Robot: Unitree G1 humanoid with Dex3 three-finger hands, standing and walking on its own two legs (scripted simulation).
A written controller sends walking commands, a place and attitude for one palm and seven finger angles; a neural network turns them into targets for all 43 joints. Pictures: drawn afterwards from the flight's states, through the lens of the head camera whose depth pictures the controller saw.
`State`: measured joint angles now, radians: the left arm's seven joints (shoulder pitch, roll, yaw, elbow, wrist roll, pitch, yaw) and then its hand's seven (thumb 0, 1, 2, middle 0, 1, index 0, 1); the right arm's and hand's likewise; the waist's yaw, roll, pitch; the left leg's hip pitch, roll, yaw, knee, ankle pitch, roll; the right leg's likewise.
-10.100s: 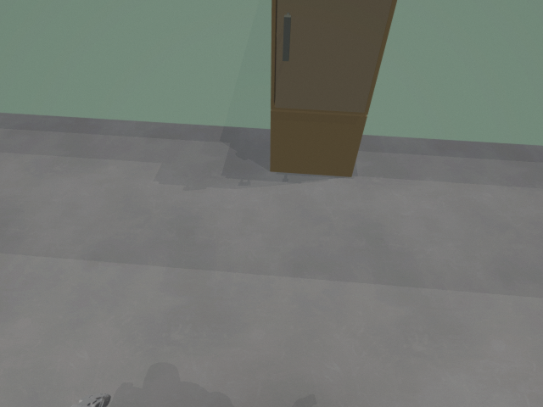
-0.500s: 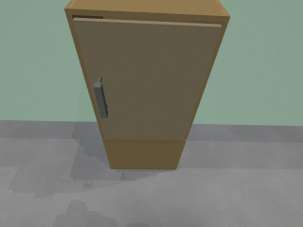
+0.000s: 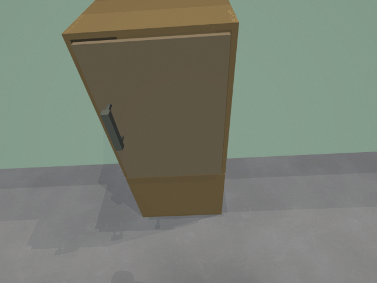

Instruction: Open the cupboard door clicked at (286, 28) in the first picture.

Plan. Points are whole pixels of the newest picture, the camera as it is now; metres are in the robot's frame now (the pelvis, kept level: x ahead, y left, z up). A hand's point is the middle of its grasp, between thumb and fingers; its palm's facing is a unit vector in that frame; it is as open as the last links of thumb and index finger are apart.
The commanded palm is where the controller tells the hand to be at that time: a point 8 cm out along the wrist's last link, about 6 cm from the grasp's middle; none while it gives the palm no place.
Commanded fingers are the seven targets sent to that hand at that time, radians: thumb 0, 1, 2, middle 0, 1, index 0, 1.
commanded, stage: come to a stop and stand still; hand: left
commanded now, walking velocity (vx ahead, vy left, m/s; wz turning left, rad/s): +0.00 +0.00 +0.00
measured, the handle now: (114, 127) +0.59 +0.28 -0.02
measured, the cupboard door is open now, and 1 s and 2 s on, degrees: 0 0 0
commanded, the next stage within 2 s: look again from close up in 0.38 s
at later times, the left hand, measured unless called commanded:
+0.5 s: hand out of the picture -0.01 +0.15 -0.17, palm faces +0.03 -0.98 -0.20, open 7.3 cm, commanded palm none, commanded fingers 0.00 0.90 0.90 -0.20 -0.30 -0.20 -0.30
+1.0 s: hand out of the picture +0.00 +0.17 -0.17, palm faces +0.05 -0.98 -0.18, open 7.3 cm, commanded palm none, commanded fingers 0.00 0.90 0.90 -0.20 -0.30 -0.20 -0.30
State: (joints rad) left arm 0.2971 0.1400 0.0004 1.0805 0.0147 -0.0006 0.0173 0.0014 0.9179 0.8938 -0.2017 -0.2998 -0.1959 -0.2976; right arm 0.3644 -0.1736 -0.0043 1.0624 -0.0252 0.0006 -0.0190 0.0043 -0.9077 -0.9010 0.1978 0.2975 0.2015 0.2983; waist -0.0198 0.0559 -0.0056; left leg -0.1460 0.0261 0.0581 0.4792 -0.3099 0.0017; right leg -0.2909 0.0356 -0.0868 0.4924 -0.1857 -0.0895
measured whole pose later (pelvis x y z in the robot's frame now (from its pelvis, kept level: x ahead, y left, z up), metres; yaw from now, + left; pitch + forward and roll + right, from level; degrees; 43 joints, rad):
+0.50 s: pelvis -0.01 -0.02 +0.00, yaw +1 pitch +0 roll +1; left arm 0.28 0.14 0.02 1.13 0.02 -0.01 0.02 0.01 0.94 0.89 -0.20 -0.30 -0.20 -0.30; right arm 0.46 -0.08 0.01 1.15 -0.03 -0.01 -0.03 0.00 -0.91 -0.90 0.20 0.30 0.20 0.30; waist -0.02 0.01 0.00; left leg -0.20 0.04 0.01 0.48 -0.29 -0.02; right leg -0.32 0.06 -0.11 0.44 -0.14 -0.11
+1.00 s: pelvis +0.02 +0.01 +0.00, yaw +1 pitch +0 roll +1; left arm 0.30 0.12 0.00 1.15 0.01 -0.02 0.02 0.01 0.93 0.89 -0.20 -0.30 -0.19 -0.30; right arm 0.35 -0.10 0.01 1.13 -0.02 -0.04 -0.04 0.00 -0.90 -0.90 0.20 0.30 0.20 0.30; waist 0.01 0.01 0.02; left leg -0.12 0.01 0.03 0.41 -0.29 -0.01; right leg -0.27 0.03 -0.09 0.45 -0.18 -0.08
